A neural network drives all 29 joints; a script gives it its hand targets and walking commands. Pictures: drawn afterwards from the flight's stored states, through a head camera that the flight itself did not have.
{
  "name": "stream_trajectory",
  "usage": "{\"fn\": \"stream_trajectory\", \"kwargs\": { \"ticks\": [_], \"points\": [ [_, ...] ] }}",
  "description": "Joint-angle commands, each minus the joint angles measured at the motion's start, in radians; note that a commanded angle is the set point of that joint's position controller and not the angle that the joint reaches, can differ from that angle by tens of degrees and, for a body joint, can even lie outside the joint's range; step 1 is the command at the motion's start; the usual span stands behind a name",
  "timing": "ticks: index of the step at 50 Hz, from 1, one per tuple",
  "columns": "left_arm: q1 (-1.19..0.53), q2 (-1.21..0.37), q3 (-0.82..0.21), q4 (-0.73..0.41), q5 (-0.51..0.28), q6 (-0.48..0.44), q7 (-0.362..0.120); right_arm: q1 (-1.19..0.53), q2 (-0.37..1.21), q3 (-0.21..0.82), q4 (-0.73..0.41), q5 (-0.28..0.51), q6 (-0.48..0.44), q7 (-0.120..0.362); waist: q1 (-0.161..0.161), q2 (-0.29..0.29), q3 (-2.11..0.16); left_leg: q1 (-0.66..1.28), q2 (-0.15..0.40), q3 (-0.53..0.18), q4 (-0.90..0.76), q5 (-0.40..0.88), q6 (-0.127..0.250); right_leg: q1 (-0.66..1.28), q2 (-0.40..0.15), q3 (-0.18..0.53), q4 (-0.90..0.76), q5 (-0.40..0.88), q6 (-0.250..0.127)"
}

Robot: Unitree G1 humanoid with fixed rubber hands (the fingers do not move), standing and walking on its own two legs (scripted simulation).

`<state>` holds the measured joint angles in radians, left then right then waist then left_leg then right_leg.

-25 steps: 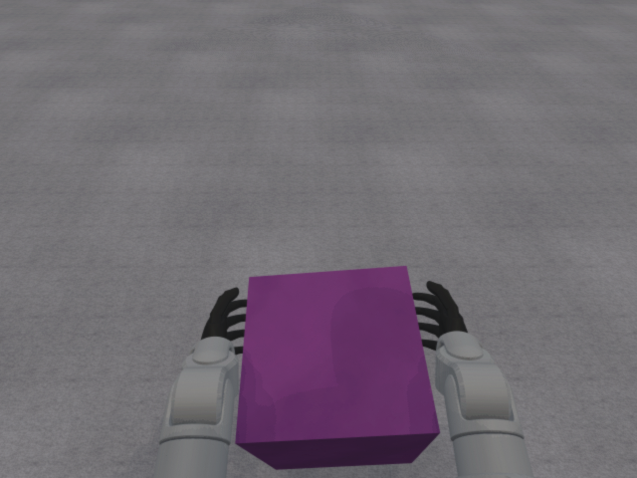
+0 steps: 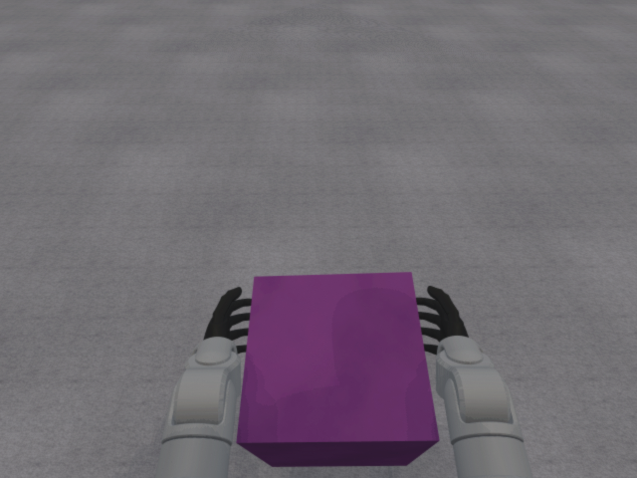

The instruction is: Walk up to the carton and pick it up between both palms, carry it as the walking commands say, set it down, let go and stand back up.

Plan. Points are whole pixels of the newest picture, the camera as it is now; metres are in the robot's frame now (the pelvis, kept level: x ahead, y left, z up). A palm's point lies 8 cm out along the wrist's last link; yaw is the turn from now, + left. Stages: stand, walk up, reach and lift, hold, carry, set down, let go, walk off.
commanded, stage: hold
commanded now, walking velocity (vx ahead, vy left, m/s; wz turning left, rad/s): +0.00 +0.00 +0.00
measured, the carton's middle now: (335, 377) +0.28 -0.01 -0.06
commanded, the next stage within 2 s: set down in 0.28 s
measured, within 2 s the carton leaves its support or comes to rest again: neither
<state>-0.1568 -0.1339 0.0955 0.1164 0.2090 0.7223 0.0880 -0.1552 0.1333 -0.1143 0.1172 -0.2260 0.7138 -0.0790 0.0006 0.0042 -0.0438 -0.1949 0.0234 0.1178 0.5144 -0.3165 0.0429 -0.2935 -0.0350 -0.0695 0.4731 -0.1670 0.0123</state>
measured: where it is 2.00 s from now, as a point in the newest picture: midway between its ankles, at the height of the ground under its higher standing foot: outside the picture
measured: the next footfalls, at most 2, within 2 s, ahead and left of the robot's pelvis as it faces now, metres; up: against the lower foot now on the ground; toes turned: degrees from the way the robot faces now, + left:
none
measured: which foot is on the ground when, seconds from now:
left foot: down 0.00-1.00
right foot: down 0.00-1.00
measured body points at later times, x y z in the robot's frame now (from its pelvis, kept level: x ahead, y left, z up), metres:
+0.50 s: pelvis -0.03 -0.04 +0.00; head -0.07 -0.06 +0.45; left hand +0.27 +0.14 +0.04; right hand +0.30 -0.16 +0.04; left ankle -0.03 +0.09 -0.74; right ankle +0.05 -0.15 -0.74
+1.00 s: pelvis -0.03 -0.04 -0.01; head +0.05 -0.03 +0.43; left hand +0.29 +0.15 -0.05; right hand +0.32 -0.15 -0.05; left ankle -0.03 +0.09 -0.74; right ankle +0.05 -0.15 -0.74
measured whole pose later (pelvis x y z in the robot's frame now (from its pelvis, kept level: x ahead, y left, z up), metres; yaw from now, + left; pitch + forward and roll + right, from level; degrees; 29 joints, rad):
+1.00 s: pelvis -0.03 -0.04 -0.01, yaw +8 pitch +7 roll +0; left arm -0.45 -0.20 0.44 0.52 0.41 0.35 -0.04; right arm -0.43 0.21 -0.41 0.50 -0.36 0.38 -0.05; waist -0.02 0.00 0.05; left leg -0.48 -0.01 -0.04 0.62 -0.27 0.00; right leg -0.52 0.00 0.01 0.59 -0.19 0.00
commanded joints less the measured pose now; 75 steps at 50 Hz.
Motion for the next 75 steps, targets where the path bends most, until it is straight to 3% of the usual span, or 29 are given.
{"fn": "stream_trajectory", "kwargs": {
  "ticks": [1, 2, 4, 6, 8, 10, 14, 15, 21, 29, 37, 46, 53, 60, 66, 75],
  "points": [
    [-0.319, -0.887, -0.543, -0.090, -0.229, -0.063, -0.229, -0.357, 0.836, 0.566, -0.093, 0.243, -0.054, 0.256, 0.042, 0.091, -0.222, 0.155, -0.040, -0.243, -0.132, 0.700, -0.030, 0.299, 0.111, 0.167, -0.051, 0.439, -0.036],
    [-0.307, -0.891, -0.553, -0.087, -0.227, -0.065, -0.229, -0.368, 0.814, 0.576, -0.120, 0.243, -0.057, 0.262, 0.027, 0.074, -0.220, 0.209, -0.041, -0.244, -0.138, 0.719, -0.033, 0.284, 0.114, 0.168, -0.072, 0.440, -0.034],
    [-0.381, -0.889, -0.548, -0.041, -0.220, -0.067, -0.244, -0.435, 0.763, 0.542, -0.114, 0.226, -0.055, 0.272, -0.013, 0.046, -0.209, 0.205, -0.041, -0.245, -0.178, 0.561, -0.031, 0.299, 0.119, 0.155, -0.098, 0.334, -0.038],
    [-0.428, -0.905, -0.572, -0.029, -0.238, -0.066, -0.263, -0.443, 0.771, 0.510, -0.098, 0.210, -0.044, 0.267, -0.072, 0.017, -0.200, 0.236, -0.047, -0.232, -0.196, 0.484, -0.031, 0.293, 0.117, 0.143, -0.125, 0.307, -0.035],
    [-0.497, -0.920, -0.554, 0.024, -0.226, -0.059, -0.275, -0.489, 0.775, 0.474, -0.041, 0.197, -0.029, 0.277, -0.095, 0.035, -0.147, 0.176, -0.045, -0.228, -0.233, 0.319, -0.031, 0.311, 0.123, 0.121, -0.133, 0.210, -0.037],
    [-0.536, -0.927, -0.513, 0.081, -0.211, -0.061, -0.288, -0.530, 0.808, 0.451, 0.008, 0.190, -0.013, 0.286, -0.086, 0.018, -0.098, 0.093, -0.044, -0.223, -0.261, 0.194, -0.018, 0.360, 0.124, 0.115, -0.136, 0.150, -0.028],
    [-0.601, -0.921, -0.430, 0.161, -0.178, -0.061, -0.309, -0.603, 0.876, 0.414, 0.096, 0.179, 0.011, 0.298, -0.056, -0.011, -0.063, 0.036, -0.056, -0.206, -0.272, 0.083, -0.001, 0.403, 0.119, 0.126, -0.149, 0.069, -0.019],
    [-0.548, -0.924, -0.341, 0.141, -0.174, -0.050, -0.311, -0.538, 0.907, 0.416, 0.105, 0.237, 0.017, 0.322, 0.000, -0.008, -0.089, 0.034, -0.068, -0.239, -0.270, 0.134, 0.004, 0.345, 0.117, 0.113, -0.139, 0.090, -0.016],
    [-0.702, -0.889, -0.235, 0.309, -0.113, -0.066, -0.368, -0.677, 0.927, 0.291, 0.226, 0.166, -0.005, 0.307, -0.042, -0.023, -0.035, -0.008, -0.096, -0.204, -0.219, -0.040, 0.017, 0.319, 0.094, 0.158, -0.157, -0.118, -0.011],
    [-0.814, -0.836, -0.094, 0.448, -0.020, -0.157, -0.391, -0.768, 0.975, 0.163, 0.407, 0.099, -0.086, 0.291, -0.016, -0.048, -0.106, -0.063, -0.113, -0.179, -0.139, -0.017, 0.025, 0.279, 0.082, 0.171, -0.107, -0.140, 0.000],
    [-0.779, -0.817, -0.031, 0.515, 0.035, -0.234, -0.387, -0.758, 0.957, 0.102, 0.460, 0.044, -0.182, 0.264, -0.019, -0.031, -0.145, -0.153, -0.113, -0.182, -0.082, 0.040, 0.018, 0.228, 0.083, 0.172, -0.035, -0.025, 0.001],
    [-0.714, -0.834, -0.086, 0.495, 0.057, -0.367, -0.360, -0.697, 0.942, 0.157, 0.441, 0.023, -0.336, 0.254, -0.022, -0.023, -0.310, -0.258, -0.130, -0.189, 0.004, 0.209, 0.000, 0.149, 0.108, 0.158, 0.071, 0.212, -0.008],
    [-0.743, -0.885, -0.140, 0.507, 0.065, -0.456, -0.342, -0.733, 0.910, 0.185, 0.431, 0.005, -0.437, 0.282, -0.036, 0.024, -0.451, -0.359, -0.129, -0.196, 0.105, 0.281, -0.016, -0.028, 0.134, 0.128, 0.191, 0.235, -0.025],
    [-0.786, -0.947, -0.177, 0.516, 0.057, -0.464, -0.337, -0.804, 0.869, 0.204, 0.402, -0.005, -0.458, 0.330, -0.051, 0.043, -0.574, -0.454, -0.126, -0.202, 0.198, 0.256, -0.038, -0.215, 0.151, 0.096, 0.302, 0.175, -0.033],
    [-0.835, -0.963, -0.197, 0.504, 0.043, -0.450, -0.341, -0.853, 0.891, 0.221, 0.401, 0.000, -0.439, 0.359, -0.043, 0.030, -0.659, -0.550, -0.136, -0.190, 0.266, 0.206, -0.042, -0.323, 0.157, 0.083, 0.381, 0.128, -0.029],
    [-0.910, -0.960, -0.199, 0.511, 0.022, -0.430, -0.363, -0.914, 0.932, 0.225, 0.420, 0.003, -0.412, 0.364, -0.040, 0.010, -0.745, -0.734, -0.159, -0.156, 0.381, 0.131, -0.039, -0.446, 0.160, 0.082, 0.474, 0.070, -0.015]
  ]
}}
